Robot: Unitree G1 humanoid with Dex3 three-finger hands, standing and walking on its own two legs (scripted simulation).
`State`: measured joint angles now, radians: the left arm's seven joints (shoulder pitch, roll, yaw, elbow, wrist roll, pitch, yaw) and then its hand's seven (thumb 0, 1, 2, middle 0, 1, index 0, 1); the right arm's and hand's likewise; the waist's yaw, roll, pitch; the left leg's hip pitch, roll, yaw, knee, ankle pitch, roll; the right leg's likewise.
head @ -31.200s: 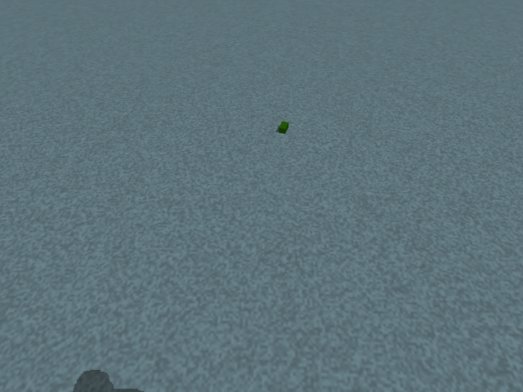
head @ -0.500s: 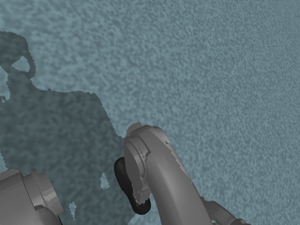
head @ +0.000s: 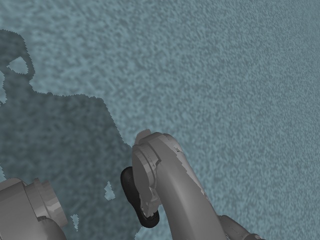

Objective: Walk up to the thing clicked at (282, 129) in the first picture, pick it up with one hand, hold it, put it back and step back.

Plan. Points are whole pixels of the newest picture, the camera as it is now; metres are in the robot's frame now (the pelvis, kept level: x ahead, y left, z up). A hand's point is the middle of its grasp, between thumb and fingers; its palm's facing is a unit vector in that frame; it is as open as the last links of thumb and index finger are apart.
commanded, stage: close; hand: left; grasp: from above
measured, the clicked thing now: out of the picture +0.46 +0.35 -0.28
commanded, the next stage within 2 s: settle in 1.34 s
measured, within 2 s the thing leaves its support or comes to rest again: leaves its support in 1.70 s
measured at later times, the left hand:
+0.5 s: hand out of the picture +0.44 +0.34 -0.25, palm faces -0.43 -0.15 -0.89, open 10.3 cm
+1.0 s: hand out of the picture +0.44 +0.35 -0.25, palm faces -0.44 -0.16 -0.88, open 7.6 cm
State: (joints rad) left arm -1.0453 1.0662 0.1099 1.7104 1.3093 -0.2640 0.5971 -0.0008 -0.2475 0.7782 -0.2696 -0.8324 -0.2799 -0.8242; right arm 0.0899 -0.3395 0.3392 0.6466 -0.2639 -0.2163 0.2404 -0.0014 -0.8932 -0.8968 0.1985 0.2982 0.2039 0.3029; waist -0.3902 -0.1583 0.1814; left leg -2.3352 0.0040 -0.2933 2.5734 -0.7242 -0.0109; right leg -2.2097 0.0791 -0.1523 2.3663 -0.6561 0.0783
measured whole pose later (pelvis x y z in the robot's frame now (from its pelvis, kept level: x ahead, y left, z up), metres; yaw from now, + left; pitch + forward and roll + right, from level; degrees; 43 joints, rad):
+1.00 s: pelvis +0.00 +0.00 +0.00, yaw +0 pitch +26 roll -16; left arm -1.05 1.09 0.11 1.71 1.29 -0.26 0.57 0.00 0.41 0.23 -0.78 -0.42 -0.83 -0.37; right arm 0.10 -0.35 0.35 0.64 -0.26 -0.21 0.23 0.00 -0.89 -0.89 0.20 0.30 0.20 0.30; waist -0.39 -0.16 0.20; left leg -2.33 0.01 -0.29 2.56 -0.72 -0.01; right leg -2.21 0.08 -0.15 2.35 -0.65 0.08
